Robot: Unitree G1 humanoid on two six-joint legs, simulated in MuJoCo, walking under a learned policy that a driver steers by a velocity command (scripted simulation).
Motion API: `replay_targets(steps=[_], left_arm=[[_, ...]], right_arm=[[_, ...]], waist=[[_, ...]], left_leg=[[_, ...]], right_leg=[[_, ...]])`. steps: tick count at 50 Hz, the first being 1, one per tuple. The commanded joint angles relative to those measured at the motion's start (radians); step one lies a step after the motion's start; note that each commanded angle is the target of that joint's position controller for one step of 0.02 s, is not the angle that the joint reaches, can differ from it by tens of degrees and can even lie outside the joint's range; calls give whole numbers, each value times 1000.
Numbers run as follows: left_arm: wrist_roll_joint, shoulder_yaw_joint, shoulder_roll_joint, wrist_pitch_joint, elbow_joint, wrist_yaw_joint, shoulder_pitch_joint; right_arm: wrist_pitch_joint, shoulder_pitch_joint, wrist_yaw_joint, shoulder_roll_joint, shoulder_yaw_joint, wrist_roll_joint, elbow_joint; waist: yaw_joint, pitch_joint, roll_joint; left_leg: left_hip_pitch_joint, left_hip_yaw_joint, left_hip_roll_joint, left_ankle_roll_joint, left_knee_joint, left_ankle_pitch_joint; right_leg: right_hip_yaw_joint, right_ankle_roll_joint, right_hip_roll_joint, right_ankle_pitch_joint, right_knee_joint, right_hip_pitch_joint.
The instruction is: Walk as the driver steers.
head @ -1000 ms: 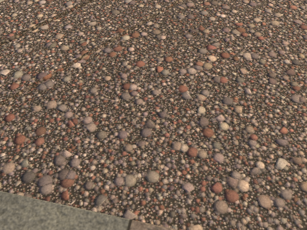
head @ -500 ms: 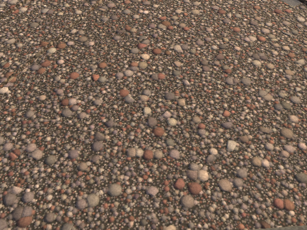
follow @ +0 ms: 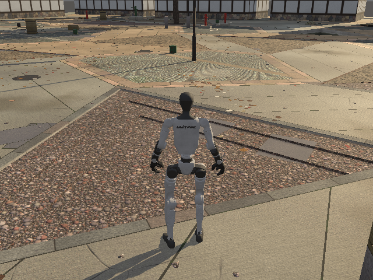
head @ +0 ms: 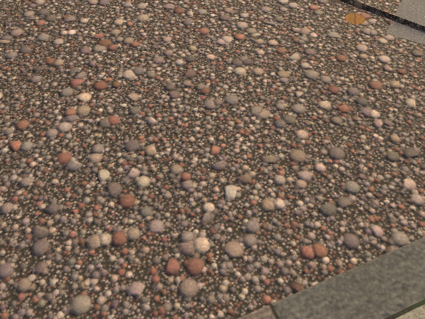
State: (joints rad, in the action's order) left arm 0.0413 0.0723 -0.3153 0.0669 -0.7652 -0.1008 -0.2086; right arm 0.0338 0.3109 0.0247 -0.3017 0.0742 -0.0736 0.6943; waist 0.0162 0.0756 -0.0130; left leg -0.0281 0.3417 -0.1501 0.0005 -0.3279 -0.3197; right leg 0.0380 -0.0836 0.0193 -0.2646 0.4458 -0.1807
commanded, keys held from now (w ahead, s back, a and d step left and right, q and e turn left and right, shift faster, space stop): w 0.82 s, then w+q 0.18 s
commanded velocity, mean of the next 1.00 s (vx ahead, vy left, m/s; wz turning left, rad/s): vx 0.44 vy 0.00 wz -0.06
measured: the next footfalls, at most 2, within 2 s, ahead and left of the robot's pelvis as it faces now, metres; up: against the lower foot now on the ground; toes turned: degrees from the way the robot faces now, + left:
left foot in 0.42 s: +0.35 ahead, +0.03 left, +0.00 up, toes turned -4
right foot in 0.80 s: +0.55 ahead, -0.26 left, +0.00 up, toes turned -7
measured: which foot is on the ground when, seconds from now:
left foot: down 0.00-0.00, up 0.02-0.40, down 0.42-0.88, up 0.90-1.00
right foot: down 0.00-0.44, up 0.46-0.78, down 0.80-1.00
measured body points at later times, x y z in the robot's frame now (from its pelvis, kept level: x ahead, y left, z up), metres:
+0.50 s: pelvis +0.24 -0.05 -0.03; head +0.27 -0.06 +0.42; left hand +0.27 +0.21 -0.16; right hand +0.39 -0.32 -0.12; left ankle +0.31 +0.03 -0.74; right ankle +0.03 -0.13 -0.64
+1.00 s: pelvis +0.52 -0.14 -0.02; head +0.56 -0.16 +0.43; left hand +0.70 +0.09 -0.11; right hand +0.54 -0.39 -0.17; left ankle +0.45 +0.01 -0.67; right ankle +0.52 -0.26 -0.74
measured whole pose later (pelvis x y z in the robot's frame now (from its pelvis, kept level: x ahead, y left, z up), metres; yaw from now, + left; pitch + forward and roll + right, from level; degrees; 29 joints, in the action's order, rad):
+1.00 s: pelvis +0.52 -0.14 -0.02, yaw -2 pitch +2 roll -1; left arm -0.02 0.00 -0.20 0.11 -0.70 0.01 -0.15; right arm 0.10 0.36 -0.05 -0.26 0.01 0.04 0.92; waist 0.02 0.03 0.06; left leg 0.43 -0.07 -0.03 0.08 -1.14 -0.38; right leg 0.10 -0.01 0.03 -0.35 0.66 -0.34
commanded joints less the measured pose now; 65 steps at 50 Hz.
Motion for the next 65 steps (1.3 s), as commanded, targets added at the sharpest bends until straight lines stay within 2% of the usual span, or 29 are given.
replay_targets(steps=[1,2,4,7,14,20,22,23,24,25,26,28,31,35,39,42,44,45,46,47,48,49,52,54,59,61,62,63,65], left_arm=[[4,72,-207,61,-7,56,-271],[33,67,-216,78,-6,79,-360],[26,46,-140,85,-38,72,-335],[7,-7,-51,65,-8,54,-221],[35,-14,-97,53,-38,18,-280],[58,-6,-139,50,-28,12,-213],[71,-23,-100,58,-45,-1,-296],[93,-73,47,61,-64,-11,-416],[47,-54,5,65,4,-21,-241],[14,-46,-15,61,61,2,-71],[42,-49,-40,54,65,31,-29],[91,-71,11,19,28,53,-101],[63,-86,27,-14,48,49,-105],[55,-96,16,-11,82,25,-45],[67,-73,-44,-4,159,65,143],[25,-47,-77,41,189,64,312],[27,-30,-75,50,149,99,13],[20,-33,-46,39,73,126,-309],[27,-32,-83,35,13,140,-470],[34,-46,-40,38,5,146,-409],[-121,22,-131,28,8,133,-250],[-126,12,-103,33,26,120,-190],[-101,3,-3,68,33,109,59],[-93,22,-17,76,19,117,103],[-101,28,-4,84,-12,116,118],[-94,34,-29,75,-26,123,136],[-72,30,-8,68,-14,122,141],[-45,21,14,76,46,114,3],[-47,25,-65,97,51,107,-54]], right_arm=[[23,-122,-21,1,-29,-26,-100],[56,-154,-53,-10,-37,-27,-89],[86,-190,-57,-72,-17,11,-50],[71,-144,-63,-58,-21,-8,-12],[37,-350,-100,12,-48,12,-39],[61,-200,-65,-106,-16,16,-3],[83,145,-47,-151,-7,45,102],[78,356,-49,-133,-17,28,147],[91,531,-55,-109,-27,-2,211],[115,364,-57,-134,-12,10,203],[112,149,-58,-51,-41,18,168],[97,-76,-53,70,-96,12,120],[127,-144,-40,-17,-69,32,123],[131,-58,-70,-102,-43,-17,141],[131,139,-45,-67,-54,18,206],[96,470,-37,-23,-66,8,274],[89,244,-70,-15,-74,-22,211],[88,73,-95,39,-96,-11,153],[100,-109,-103,-9,-76,5,82],[114,-168,-94,-25,-64,1,58],[103,-126,-74,-93,-24,189,96],[91,-159,-58,-109,-14,196,80],[45,-162,-53,25,-26,116,57],[40,-33,-78,78,-31,86,115],[-19,-67,-95,-39,3,104,105],[-8,140,-98,-55,27,81,170],[-1,263,-89,-73,38,74,221],[19,184,-83,-149,35,62,193],[32,83,-78,-118,27,85,108]], waist=[[-142,-164,-196],[-210,-147,-147],[-168,-32,-100],[-53,8,-84],[-72,21,-61],[64,-39,-52],[135,-241,63],[154,-463,264],[239,-383,129],[187,-62,80],[114,-30,-8],[-27,-30,-8],[-71,-63,22],[-16,-57,27],[91,-22,63],[227,-114,-38],[-17,-238,-37],[-214,-339,-152],[-285,-265,-170],[-233,-130,-126],[-189,-176,-180],[-158,-135,-112],[-14,21,-78],[34,-63,-69],[50,-6,-29],[171,-88,78],[235,-98,254],[75,-84,437],[22,-186,217]], left_leg=[[491,-39,48,53,-398,-125],[741,-278,103,38,-573,-223],[882,-371,55,49,-798,-161],[753,-358,26,62,-812,-31],[592,-289,126,26,-368,330],[252,-234,237,82,-402,275],[-306,-375,164,240,-393,406],[-616,-769,-138,513,-324,598],[-578,-1059,-204,503,-124,325],[-276,-1005,-213,407,-61,166],[-38,-904,-195,381,-17,154],[371,-759,-135,361,111,133],[540,-516,4,276,164,74],[554,-436,18,259,48,112],[65,-572,-76,229,-155,39],[-3,-433,103,173,-335,36],[536,-297,206,85,-568,218],[815,-313,209,72,-830,-77],[952,-424,166,105,-928,-132],[987,-475,116,119,-910,-44],[1000,-488,94,83,-870,-63],[966,-442,86,68,-814,-44],[649,-344,102,42,-442,254],[278,-290,160,36,-302,693],[338,-358,71,61,-192,677],[129,-319,90,150,-50,756],[-54,-336,91,213,-25,776],[-172,-501,46,234,-207,892],[-208,-743,-73,348,-159,860]], right_leg=[[-411,-249,186,138,-60,471],[-643,-286,269,105,-187,583],[-477,-224,270,208,-192,502],[-321,-185,236,326,-228,216],[-148,-160,140,492,-299,66],[-91,-71,145,980,-60,4],[-84,44,35,875,452,-268],[-68,142,-126,-195,991,-504],[-200,139,-160,-375,1191,-738],[-232,103,-51,-262,1160,-869],[-227,82,12,-175,1068,-778],[-206,32,97,-83,832,-489],[-96,80,100,-104,519,-282],[-44,60,59,269,436,-179],[-86,56,81,248,169,-508],[-17,22,60,295,79,-399],[-185,-122,129,130,76,314],[-385,-166,227,-99,31,619],[-505,-154,280,-202,-19,589],[-456,-112,299,-134,1,454],[-379,-84,296,84,26,494],[-318,-68,260,60,-16,386],[-122,-29,192,-37,-123,-81],[36,-7,125,-31,-76,-275],[71,11,194,-18,167,-111],[139,23,125,103,591,-110],[159,39,6,-249,972,-290],[12,31,-12,-316,1072,-540],[-128,47,10,-248,994,-657]])
Over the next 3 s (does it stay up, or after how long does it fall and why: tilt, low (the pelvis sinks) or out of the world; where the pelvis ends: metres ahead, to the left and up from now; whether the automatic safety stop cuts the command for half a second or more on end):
stays up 1.38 0.25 -0.11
